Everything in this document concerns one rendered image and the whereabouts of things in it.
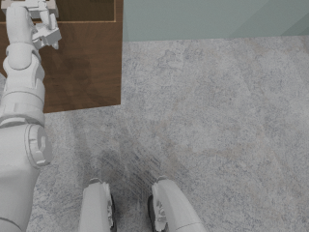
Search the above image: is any drawer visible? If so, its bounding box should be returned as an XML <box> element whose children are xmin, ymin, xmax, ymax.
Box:
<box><xmin>0</xmin><ymin>0</ymin><xmax>115</xmax><ymax>22</ymax></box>

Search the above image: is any robot thigh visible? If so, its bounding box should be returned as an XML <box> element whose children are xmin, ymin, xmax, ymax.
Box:
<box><xmin>77</xmin><ymin>182</ymin><xmax>112</xmax><ymax>232</ymax></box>
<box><xmin>152</xmin><ymin>179</ymin><xmax>207</xmax><ymax>232</ymax></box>

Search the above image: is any handle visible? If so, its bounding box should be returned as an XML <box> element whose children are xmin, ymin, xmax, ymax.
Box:
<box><xmin>1</xmin><ymin>0</ymin><xmax>59</xmax><ymax>18</ymax></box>

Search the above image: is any robot left upper arm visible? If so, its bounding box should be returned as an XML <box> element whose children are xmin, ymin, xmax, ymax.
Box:
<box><xmin>0</xmin><ymin>123</ymin><xmax>53</xmax><ymax>232</ymax></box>

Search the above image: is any robot left thigh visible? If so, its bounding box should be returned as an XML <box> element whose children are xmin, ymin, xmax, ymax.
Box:
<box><xmin>77</xmin><ymin>182</ymin><xmax>112</xmax><ymax>232</ymax></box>

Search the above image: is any left robot forearm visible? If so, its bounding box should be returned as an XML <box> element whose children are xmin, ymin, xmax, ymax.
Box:
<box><xmin>0</xmin><ymin>43</ymin><xmax>45</xmax><ymax>129</ymax></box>

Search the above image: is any robot right thigh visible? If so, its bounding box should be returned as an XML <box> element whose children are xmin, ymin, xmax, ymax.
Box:
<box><xmin>152</xmin><ymin>179</ymin><xmax>207</xmax><ymax>232</ymax></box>

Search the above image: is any left robot hand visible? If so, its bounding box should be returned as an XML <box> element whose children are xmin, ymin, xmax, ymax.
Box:
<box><xmin>6</xmin><ymin>0</ymin><xmax>62</xmax><ymax>52</ymax></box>

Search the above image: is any cabinet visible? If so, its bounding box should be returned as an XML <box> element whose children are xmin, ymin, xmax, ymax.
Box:
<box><xmin>0</xmin><ymin>0</ymin><xmax>124</xmax><ymax>114</ymax></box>

